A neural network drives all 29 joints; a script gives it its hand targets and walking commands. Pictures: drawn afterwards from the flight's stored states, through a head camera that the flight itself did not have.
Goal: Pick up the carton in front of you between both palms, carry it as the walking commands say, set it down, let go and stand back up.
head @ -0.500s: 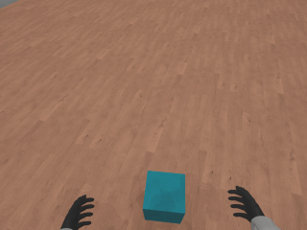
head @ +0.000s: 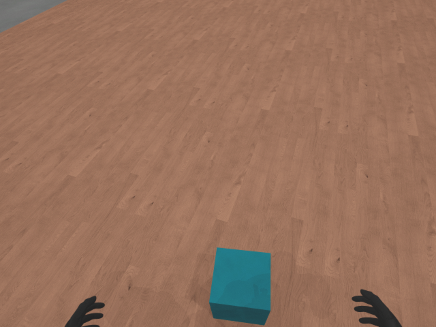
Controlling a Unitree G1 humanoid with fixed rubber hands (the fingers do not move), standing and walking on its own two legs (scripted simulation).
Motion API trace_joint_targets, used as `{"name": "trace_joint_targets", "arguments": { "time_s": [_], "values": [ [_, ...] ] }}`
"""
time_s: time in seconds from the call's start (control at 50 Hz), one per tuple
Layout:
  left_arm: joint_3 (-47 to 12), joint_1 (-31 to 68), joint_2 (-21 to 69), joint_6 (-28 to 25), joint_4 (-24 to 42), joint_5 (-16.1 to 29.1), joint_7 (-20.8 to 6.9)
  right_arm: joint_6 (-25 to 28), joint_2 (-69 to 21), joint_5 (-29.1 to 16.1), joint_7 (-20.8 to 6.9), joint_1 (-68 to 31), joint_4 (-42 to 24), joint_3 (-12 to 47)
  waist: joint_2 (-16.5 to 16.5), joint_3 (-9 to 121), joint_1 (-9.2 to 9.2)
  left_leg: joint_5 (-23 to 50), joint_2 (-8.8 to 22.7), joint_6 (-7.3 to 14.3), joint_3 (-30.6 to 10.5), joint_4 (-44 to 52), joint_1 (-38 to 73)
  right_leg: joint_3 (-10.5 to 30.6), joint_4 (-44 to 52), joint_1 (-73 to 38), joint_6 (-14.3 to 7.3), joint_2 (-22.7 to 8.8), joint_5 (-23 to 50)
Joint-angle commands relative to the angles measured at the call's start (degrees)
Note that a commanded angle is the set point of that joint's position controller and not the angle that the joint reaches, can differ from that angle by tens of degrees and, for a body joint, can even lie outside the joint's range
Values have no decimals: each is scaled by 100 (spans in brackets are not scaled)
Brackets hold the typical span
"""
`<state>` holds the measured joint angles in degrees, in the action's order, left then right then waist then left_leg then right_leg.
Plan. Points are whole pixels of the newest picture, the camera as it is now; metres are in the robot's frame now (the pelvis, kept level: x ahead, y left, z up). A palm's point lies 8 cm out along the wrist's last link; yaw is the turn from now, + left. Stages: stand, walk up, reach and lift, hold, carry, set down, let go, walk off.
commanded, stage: stand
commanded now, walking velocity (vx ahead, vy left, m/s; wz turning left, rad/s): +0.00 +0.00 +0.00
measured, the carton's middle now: (240, 287) +0.38 -0.05 -0.65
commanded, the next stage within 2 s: none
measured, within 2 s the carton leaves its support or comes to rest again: neither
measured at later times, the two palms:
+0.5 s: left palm out of the picture +0.10 +0.30 -0.08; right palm out of the picture +0.09 -0.30 -0.10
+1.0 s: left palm out of the picture +0.08 +0.31 -0.09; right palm out of the picture +0.06 -0.30 -0.10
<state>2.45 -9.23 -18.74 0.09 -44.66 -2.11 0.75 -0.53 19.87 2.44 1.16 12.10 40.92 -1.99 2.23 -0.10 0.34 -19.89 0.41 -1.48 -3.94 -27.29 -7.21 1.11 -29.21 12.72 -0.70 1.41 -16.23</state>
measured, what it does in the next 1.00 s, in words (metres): stands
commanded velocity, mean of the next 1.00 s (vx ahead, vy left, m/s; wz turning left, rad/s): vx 0.00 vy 0.00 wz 0.00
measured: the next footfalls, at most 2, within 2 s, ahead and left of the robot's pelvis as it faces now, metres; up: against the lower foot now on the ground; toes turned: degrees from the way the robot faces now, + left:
none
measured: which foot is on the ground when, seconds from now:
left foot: down 0.00-1.00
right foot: down 0.00-1.00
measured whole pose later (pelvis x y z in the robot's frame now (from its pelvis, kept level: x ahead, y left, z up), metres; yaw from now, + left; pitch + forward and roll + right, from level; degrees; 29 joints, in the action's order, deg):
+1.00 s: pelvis -0.03 +0.00 +0.01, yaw -1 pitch -3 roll +0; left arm 1.1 -6.5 -21.3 -0.2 -58.0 -0.9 0.2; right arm 0.7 22.2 1.5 1.1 10.1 54.6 -0.3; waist 1.1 -2.0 0.5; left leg -14.8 0.5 -1.3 -2.4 -21.0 -3.6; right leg 2.5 -22.9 9.5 -0.2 1.0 -10.8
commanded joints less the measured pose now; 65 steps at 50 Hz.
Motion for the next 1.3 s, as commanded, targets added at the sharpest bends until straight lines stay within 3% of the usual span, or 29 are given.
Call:
{"name": "trace_joint_targets", "arguments": {
  "time_s": [0.0, 0.66, 1.28],
  "values": [
    [205, 196, -952, -75, 167, 30, 38, 99, 832, -23, 45, -88, -182, -180, -171, 306, -1, 2118, 379, 89, -174, 310, -131, 456, 356, -493, -32, -560, 2024],
    [84, 468, -1167, -85, -831, 99, -17, 180, 1071, -66, 30, -288, 847, -46, -229, -45, 32, 1126, 488, 181, -231, 925, -104, 719, 908, -542, -66, -648, 1179],
    [-25, 595, -1311, -96, -1274, 141, -17, 167, 1201, -127, -4, -446, 1353, 6, -211, -2, 5, 1358, 559, 203, -203, 1066, 67, 733, 965, -617, -73, -692, 1494]
  ]
}}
